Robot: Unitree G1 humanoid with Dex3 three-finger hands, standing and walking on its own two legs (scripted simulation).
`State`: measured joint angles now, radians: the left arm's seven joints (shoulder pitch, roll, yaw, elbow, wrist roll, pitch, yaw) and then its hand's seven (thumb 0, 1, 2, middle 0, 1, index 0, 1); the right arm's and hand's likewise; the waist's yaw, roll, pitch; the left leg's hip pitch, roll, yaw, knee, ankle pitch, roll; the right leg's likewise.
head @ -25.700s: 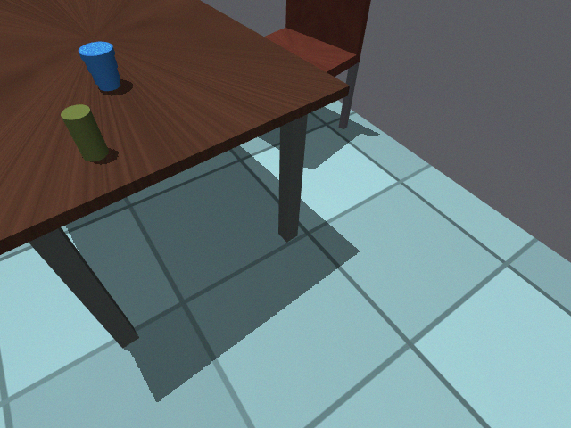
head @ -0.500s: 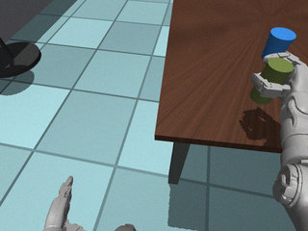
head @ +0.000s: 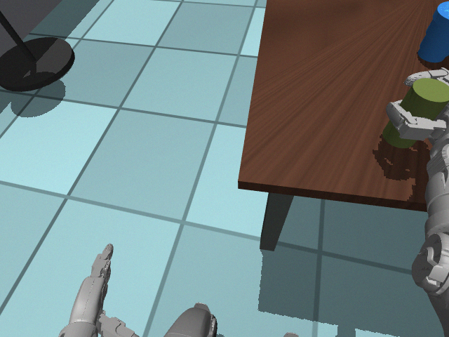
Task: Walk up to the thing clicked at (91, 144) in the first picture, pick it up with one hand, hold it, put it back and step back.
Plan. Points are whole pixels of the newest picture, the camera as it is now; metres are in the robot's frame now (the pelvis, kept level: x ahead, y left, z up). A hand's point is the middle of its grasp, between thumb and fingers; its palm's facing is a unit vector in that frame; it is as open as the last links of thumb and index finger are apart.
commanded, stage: lower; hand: right
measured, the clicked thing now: (413, 115) +0.50 -0.23 +0.10
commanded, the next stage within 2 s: loosen in 0.56 s
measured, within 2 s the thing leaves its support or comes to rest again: rests again in 0.36 s
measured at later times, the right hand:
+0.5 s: hand (404, 118) +0.51 -0.23 +0.08, palm faces +0.16 +0.99 +0.03, open 7.9 cm
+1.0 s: hand (405, 119) +0.51 -0.23 +0.08, palm faces +0.18 +0.98 +0.02, open 8.2 cm
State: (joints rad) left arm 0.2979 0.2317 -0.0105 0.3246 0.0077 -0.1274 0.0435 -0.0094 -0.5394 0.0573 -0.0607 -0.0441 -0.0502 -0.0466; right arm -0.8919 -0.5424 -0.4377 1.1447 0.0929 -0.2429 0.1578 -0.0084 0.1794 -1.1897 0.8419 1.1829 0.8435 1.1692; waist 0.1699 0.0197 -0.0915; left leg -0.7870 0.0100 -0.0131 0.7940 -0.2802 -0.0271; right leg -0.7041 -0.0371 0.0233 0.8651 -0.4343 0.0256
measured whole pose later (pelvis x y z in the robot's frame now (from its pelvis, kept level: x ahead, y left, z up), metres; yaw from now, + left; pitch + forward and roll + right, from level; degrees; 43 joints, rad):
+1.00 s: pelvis -0.01 +0.00 -0.03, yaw +0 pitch +19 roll +1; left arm 0.36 0.24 0.00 0.13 0.03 -0.09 0.02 -0.01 -0.51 0.03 -0.06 -0.05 -0.07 -0.03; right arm -0.93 -0.58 -0.50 1.17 0.05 -0.28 0.16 0.00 0.19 -0.81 0.96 0.94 0.97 0.93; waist 0.20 0.01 -0.11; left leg -0.96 0.01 0.00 0.95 -0.33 -0.03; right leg -0.88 -0.04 0.04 1.04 -0.49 0.03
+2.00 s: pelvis +0.02 +0.00 +0.01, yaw -1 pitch +15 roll +1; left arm 0.32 0.27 0.00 0.27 -0.03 -0.05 0.00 -0.01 -0.53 0.05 -0.07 -0.05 -0.06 -0.05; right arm -1.01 -0.80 -0.45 1.25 -0.05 -0.04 0.21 -0.01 0.57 -0.03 0.06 0.06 0.07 0.05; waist 0.13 -0.01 -0.08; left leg -0.70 0.02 -0.01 0.73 -0.29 -0.03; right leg -0.62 -0.03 0.03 0.78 -0.42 0.03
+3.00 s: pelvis +0.00 +0.02 +0.03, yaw -4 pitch -1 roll +0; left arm 0.35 0.22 0.17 0.46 -0.03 -0.04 0.06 -0.01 -0.51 0.04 -0.06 -0.04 -0.06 -0.03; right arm 0.49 -0.33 -0.39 -0.33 0.08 -0.09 -0.03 -0.01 0.61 -0.04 0.06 0.06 0.06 0.05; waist -0.07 -0.05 -0.02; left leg -0.36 0.04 0.04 0.65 -0.27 -0.01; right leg -0.26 -0.01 0.07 0.64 -0.36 0.04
